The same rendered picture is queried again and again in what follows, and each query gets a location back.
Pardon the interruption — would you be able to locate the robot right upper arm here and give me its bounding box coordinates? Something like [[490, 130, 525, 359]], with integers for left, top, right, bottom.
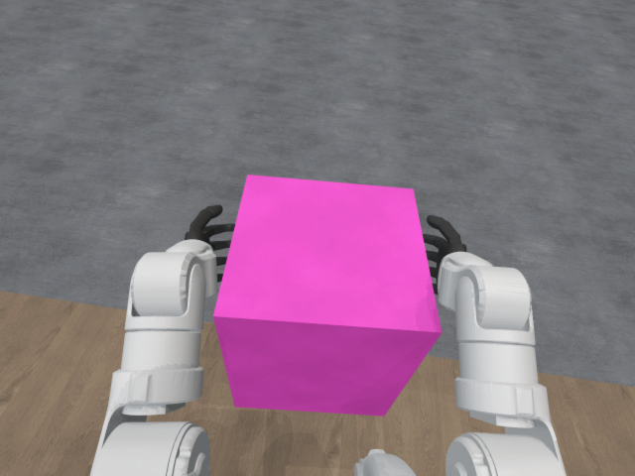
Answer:
[[445, 432, 565, 476]]

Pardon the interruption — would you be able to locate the right robot thigh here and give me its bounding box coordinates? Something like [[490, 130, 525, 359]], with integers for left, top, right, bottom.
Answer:
[[354, 453, 417, 476]]

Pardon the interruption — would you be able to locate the carton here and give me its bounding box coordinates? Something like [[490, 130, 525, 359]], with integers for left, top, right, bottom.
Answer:
[[213, 175, 442, 417]]

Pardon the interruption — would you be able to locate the right robot hand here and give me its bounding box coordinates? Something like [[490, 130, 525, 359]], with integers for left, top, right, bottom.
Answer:
[[423, 215, 466, 295]]

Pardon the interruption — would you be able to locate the left robot hand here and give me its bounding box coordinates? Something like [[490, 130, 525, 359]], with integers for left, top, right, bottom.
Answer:
[[185, 205, 235, 282]]

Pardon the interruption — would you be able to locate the robot left upper arm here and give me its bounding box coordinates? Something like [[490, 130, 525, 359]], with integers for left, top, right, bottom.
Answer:
[[92, 421, 210, 476]]

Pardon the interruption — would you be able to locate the robot left forearm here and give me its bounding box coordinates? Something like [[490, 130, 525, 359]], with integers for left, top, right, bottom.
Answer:
[[90, 239, 217, 476]]

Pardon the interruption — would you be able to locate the robot right forearm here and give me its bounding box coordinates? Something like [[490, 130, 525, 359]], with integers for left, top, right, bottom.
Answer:
[[438, 252, 567, 476]]

